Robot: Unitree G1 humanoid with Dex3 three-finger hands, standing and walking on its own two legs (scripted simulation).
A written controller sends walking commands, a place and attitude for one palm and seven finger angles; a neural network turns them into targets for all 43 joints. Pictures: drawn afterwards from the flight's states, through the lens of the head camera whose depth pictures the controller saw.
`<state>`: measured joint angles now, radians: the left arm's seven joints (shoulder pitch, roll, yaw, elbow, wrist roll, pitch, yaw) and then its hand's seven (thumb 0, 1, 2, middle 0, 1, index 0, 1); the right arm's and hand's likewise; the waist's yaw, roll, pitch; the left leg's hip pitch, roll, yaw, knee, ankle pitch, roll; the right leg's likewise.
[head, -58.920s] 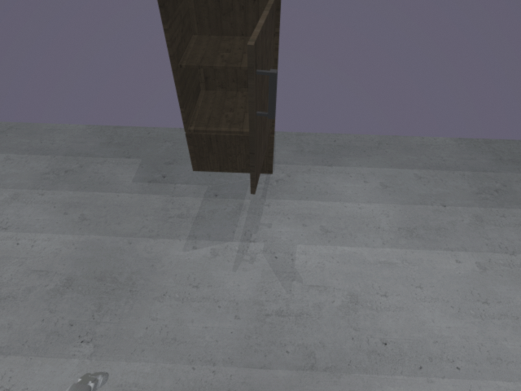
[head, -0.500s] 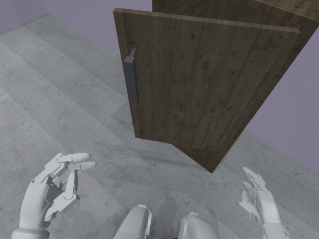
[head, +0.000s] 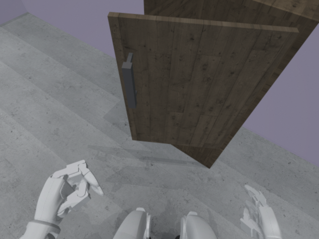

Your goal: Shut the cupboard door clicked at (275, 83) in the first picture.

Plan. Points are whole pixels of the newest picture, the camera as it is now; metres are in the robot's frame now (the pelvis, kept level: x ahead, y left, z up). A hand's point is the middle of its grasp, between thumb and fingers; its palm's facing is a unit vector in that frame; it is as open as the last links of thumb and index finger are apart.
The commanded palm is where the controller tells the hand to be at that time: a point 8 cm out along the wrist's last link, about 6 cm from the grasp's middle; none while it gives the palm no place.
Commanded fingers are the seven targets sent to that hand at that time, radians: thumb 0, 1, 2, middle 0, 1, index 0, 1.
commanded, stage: raise the hand and make a fist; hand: left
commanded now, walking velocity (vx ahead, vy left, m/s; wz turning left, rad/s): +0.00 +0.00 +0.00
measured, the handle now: (131, 82) +0.51 +0.12 +0.06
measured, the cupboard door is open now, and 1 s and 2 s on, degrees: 29 29 29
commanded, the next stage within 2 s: bring the fist close to the handle in 0.84 s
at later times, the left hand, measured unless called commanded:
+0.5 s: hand (69, 178) +0.23 +0.20 +0.08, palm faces -0.01 -1.00 -0.05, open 3.1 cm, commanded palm +0.20 +0.25 +0.07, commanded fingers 0.00 0.90 0.90 -1.30 -1.50 -1.30 -1.50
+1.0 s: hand (89, 182) +0.23 +0.17 +0.06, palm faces -0.06 -1.00 -0.02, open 3.1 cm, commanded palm +0.22 +0.22 +0.07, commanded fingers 0.00 0.90 0.90 -1.30 -1.50 -1.30 -1.50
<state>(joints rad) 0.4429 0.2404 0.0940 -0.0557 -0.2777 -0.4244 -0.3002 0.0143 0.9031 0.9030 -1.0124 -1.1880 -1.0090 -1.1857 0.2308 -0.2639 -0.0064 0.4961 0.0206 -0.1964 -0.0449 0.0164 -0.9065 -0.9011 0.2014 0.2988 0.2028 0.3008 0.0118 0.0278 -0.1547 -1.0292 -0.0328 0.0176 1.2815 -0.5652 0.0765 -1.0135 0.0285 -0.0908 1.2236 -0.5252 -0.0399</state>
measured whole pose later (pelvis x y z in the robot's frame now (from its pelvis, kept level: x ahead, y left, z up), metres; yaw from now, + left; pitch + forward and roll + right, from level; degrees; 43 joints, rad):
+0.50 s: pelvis +0.01 +0.01 +0.01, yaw +0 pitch +17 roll -4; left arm 0.38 0.28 0.16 -0.06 -0.30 -0.41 -0.27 0.02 0.90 0.90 -1.29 -1.49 -1.29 -1.49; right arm 0.26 -0.25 0.04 0.47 0.02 -0.16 -0.03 0.01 -0.90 -0.90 0.20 0.30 0.21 0.30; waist 0.01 0.04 -0.17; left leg -0.97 -0.04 0.00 1.22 -0.55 0.08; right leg -0.94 0.03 -0.10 1.15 -0.50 -0.03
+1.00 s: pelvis +0.01 -0.01 +0.01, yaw +0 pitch +17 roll -3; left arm 0.39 0.26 0.12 -0.01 -0.30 -0.38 -0.29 0.02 0.90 0.90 -1.30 -1.50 -1.29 -1.50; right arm 0.25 -0.25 0.03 0.47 0.03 -0.15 -0.04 0.01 -0.91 -0.90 0.20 0.30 0.20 0.30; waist 0.01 0.03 -0.18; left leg -0.97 -0.02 0.00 1.23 -0.56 0.06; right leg -0.95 0.04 -0.10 1.17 -0.52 -0.06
